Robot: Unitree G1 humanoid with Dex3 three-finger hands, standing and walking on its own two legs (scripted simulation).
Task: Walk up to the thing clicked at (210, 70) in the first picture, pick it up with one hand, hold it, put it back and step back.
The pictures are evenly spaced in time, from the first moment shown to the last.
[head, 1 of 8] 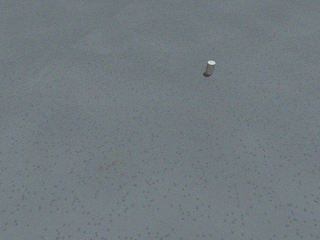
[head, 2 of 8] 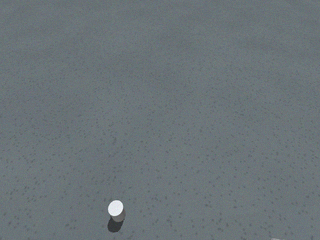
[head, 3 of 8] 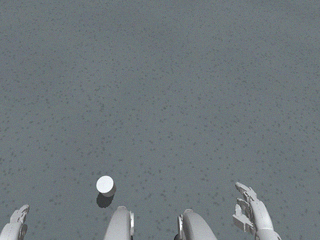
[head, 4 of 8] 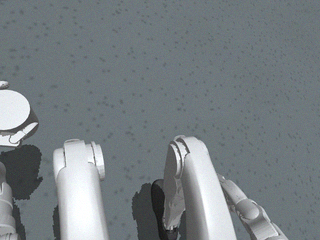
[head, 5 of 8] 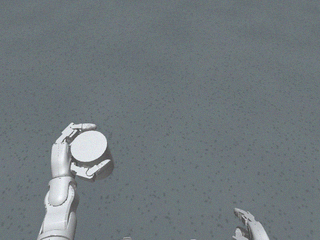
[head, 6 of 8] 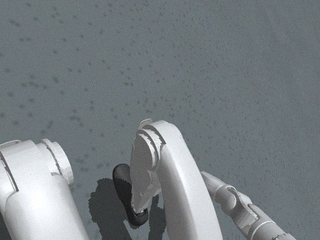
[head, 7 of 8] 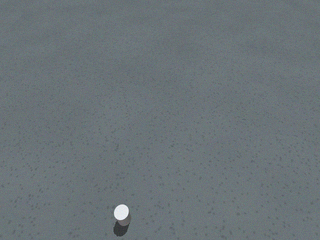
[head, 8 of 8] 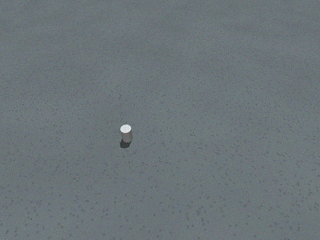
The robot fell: no
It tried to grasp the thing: yes
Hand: left
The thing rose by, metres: 0.70
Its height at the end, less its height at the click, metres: +0.00
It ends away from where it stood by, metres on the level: 0.02
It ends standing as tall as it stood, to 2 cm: yes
